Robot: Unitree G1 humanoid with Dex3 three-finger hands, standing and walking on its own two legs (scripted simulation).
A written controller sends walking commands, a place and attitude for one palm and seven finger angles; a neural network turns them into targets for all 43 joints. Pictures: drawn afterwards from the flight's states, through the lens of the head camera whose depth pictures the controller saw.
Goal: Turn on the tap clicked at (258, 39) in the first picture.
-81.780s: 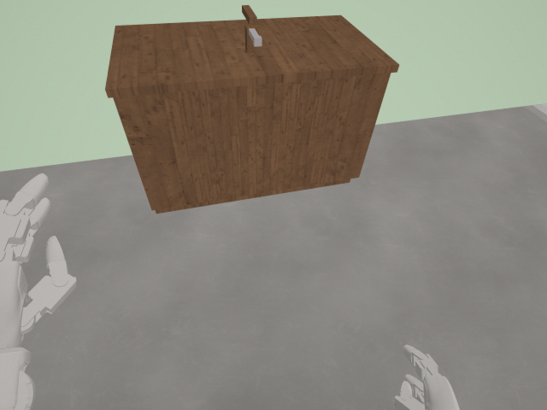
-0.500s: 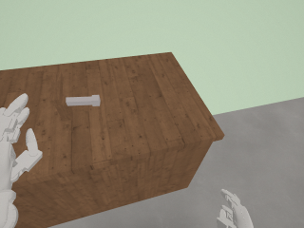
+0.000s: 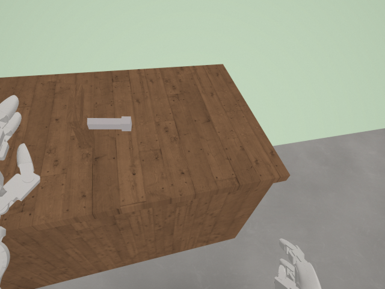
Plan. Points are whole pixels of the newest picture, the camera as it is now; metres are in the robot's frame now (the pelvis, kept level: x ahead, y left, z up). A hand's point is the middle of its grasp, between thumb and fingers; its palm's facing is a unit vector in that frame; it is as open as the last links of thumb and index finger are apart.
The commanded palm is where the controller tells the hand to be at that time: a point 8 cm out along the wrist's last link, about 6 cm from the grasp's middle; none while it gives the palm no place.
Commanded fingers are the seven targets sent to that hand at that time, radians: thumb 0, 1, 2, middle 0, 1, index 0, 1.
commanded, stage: come to a stop and stand still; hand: left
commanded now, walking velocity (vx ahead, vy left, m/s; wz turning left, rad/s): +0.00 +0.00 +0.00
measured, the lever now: (126, 123) +0.49 +0.23 +0.02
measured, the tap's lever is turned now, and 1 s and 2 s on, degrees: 80 80 80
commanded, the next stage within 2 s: look again from close up in 0.22 s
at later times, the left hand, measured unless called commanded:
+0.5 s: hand (45, 181) +0.22 +0.25 +0.16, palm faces +0.36 -0.86 -0.36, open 7.4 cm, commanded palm +0.16 +0.29 +0.17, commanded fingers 0.00 0.90 0.90 -0.20 -0.30 -0.20 -0.30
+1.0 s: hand (66, 195) +0.21 +0.23 +0.14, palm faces +0.28 -0.89 -0.37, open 7.4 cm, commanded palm +0.15 +0.27 +0.17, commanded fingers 0.00 0.90 0.90 -0.20 -0.30 -0.20 -0.30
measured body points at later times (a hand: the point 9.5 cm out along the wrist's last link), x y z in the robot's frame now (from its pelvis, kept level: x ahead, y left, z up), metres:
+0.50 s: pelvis +0.00 +0.01 +0.00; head +0.02 +0.03 +0.45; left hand +0.20 +0.30 +0.18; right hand +0.19 -0.21 -0.06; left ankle +0.02 +0.08 -0.74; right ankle -0.01 -0.13 -0.74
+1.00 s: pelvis -0.02 -0.01 -0.01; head -0.03 -0.03 +0.44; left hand +0.19 +0.27 +0.16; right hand +0.17 -0.23 -0.08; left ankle +0.02 +0.08 -0.74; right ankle -0.01 -0.12 -0.74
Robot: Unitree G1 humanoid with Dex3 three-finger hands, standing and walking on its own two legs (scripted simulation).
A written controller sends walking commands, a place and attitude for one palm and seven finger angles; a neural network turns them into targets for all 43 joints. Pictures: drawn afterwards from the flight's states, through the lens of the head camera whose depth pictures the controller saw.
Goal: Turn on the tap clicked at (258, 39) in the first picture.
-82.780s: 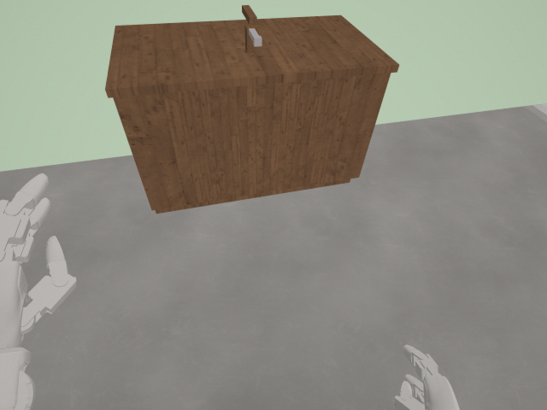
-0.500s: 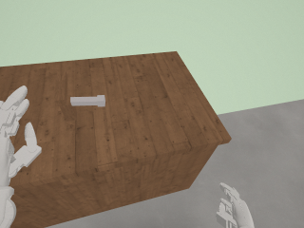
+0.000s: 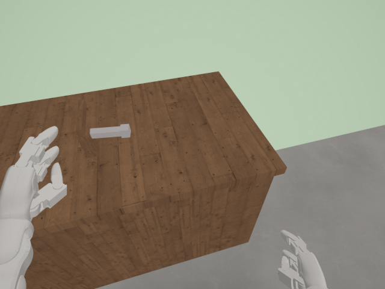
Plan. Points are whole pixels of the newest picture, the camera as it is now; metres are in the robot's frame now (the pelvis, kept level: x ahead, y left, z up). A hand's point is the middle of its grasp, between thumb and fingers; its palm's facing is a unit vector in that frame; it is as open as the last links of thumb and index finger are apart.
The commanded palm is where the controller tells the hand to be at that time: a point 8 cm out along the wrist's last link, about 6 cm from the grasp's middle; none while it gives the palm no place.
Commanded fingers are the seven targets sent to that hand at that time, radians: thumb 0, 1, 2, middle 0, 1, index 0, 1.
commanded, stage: turn the palm inward beside the body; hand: left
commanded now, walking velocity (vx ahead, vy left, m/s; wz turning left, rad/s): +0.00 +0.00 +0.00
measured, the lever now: (125, 130) +0.51 +0.24 +0.02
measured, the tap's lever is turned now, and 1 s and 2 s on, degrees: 80 80 80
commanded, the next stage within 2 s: reach beside the lever's end, fingers flat in 1.92 s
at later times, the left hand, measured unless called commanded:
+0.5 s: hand (82, 196) +0.23 +0.20 +0.15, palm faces +0.41 -0.86 -0.30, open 7.4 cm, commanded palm +0.17 +0.26 +0.16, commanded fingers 0.00 0.90 0.90 -0.20 -0.30 -0.20 -0.30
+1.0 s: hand (68, 219) +0.19 +0.22 +0.13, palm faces +0.48 -0.86 -0.19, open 7.4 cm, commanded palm +0.14 +0.25 +0.14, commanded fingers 0.00 0.90 0.90 -0.20 -0.30 -0.20 -0.30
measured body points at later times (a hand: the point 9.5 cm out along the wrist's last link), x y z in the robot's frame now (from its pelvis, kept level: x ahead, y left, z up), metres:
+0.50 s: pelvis +0.02 -0.07 -0.02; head +0.02 -0.09 +0.43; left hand +0.20 +0.25 +0.17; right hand +0.22 -0.29 -0.10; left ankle +0.04 +0.09 -0.73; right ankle +0.01 -0.11 -0.73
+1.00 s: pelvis +0.02 -0.04 -0.01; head +0.00 -0.06 +0.44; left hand +0.16 +0.26 +0.15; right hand +0.23 -0.24 -0.08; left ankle +0.04 +0.09 -0.73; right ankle +0.01 -0.11 -0.73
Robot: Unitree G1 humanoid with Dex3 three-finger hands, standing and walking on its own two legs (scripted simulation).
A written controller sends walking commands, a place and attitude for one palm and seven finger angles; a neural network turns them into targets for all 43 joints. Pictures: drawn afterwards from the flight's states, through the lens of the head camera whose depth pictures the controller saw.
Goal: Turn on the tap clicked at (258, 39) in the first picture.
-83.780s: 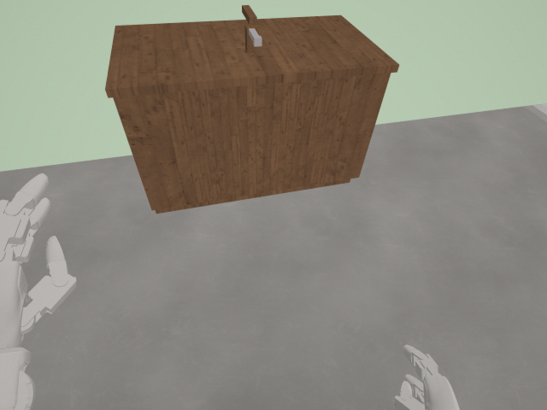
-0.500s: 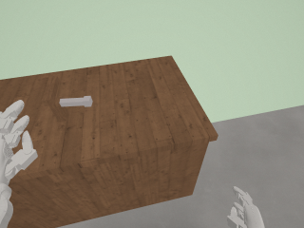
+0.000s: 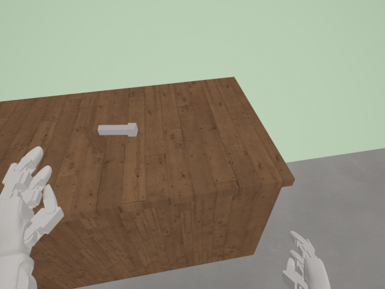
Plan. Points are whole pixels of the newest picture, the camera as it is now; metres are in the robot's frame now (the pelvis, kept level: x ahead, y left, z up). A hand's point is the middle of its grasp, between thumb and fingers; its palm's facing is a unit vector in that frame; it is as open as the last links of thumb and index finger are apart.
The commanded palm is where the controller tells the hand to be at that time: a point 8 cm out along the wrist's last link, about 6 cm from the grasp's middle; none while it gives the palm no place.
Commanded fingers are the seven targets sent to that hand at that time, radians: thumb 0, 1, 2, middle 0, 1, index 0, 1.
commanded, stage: turn the palm inward beside the body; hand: left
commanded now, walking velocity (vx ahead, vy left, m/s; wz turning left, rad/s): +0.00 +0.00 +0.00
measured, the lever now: (132, 129) +0.51 +0.25 +0.04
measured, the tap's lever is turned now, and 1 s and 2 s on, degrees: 80 80 80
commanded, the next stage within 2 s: reach beside the lever's end, fingers flat in 0.92 s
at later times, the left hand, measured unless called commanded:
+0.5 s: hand (54, 229) +0.17 +0.25 +0.13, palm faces +0.45 -0.88 -0.12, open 7.4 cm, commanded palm +0.11 +0.29 +0.15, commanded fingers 0.00 0.90 0.90 -0.20 -0.30 -0.20 -0.30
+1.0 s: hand (72, 217) +0.19 +0.22 +0.14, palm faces +0.45 -0.88 -0.13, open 7.4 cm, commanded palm +0.13 +0.27 +0.15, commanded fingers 0.00 0.90 0.90 -0.20 -0.30 -0.20 -0.30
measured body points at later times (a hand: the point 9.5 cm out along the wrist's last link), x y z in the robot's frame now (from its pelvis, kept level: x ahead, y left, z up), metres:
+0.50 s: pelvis -0.01 +0.01 +0.00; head -0.03 +0.00 +0.45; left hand +0.14 +0.29 +0.14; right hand +0.19 -0.19 -0.06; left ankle +0.03 +0.13 -0.72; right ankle -0.01 -0.07 -0.72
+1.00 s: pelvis +0.01 +0.00 +0.00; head -0.01 -0.03 +0.45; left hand +0.16 +0.27 +0.14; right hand +0.21 -0.22 -0.07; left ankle +0.03 +0.13 -0.72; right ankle -0.01 -0.07 -0.72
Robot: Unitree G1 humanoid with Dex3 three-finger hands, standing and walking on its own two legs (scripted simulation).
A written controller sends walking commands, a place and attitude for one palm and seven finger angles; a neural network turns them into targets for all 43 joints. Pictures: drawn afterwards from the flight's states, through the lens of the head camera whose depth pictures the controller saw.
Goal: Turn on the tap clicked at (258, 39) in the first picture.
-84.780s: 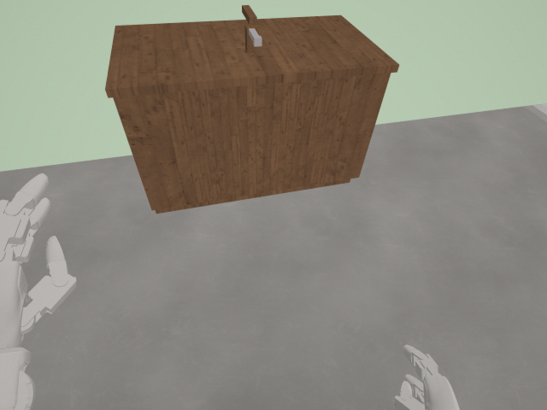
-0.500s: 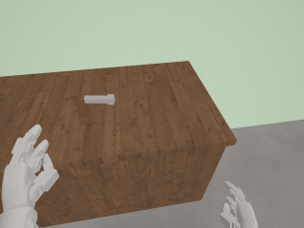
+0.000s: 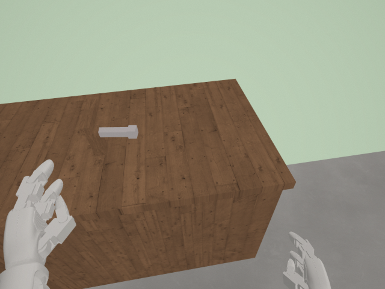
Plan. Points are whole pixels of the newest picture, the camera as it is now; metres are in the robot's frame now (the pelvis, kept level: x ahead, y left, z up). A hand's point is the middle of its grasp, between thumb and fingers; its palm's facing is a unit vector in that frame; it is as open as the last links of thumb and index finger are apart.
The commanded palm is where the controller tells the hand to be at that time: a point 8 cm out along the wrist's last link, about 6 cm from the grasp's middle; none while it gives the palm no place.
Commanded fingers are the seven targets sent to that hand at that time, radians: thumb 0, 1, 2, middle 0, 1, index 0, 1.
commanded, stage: reach beside the lever's end, fingers flat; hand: left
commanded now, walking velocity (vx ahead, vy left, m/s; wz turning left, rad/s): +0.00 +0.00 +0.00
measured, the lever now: (132, 131) +0.51 +0.25 +0.04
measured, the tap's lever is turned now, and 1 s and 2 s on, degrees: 80 80 80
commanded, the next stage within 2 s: none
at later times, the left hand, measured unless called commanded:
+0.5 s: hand (72, 200) +0.23 +0.25 +0.12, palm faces +0.47 -0.87 -0.12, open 7.4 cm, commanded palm +0.19 +0.30 +0.12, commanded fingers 0.00 0.90 0.90 -0.20 -0.29 -0.20 -0.29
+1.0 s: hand (76, 180) +0.29 +0.29 +0.09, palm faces +0.49 -0.87 -0.10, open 7.6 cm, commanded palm +0.26 +0.33 +0.09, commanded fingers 0.00 0.90 0.90 -0.17 -0.23 -0.17 -0.23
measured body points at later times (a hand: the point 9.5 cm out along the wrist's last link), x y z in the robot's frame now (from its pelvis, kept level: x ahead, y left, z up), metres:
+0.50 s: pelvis -0.01 -0.01 +0.00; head -0.01 -0.03 +0.45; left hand +0.20 +0.30 +0.13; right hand +0.17 -0.24 -0.08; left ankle +0.03 +0.13 -0.72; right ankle -0.02 -0.07 -0.72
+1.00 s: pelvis -0.01 +0.02 +0.00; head +0.01 +0.01 +0.45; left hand +0.26 +0.34 +0.09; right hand +0.16 -0.22 -0.09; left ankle +0.03 +0.13 -0.72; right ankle -0.02 -0.07 -0.72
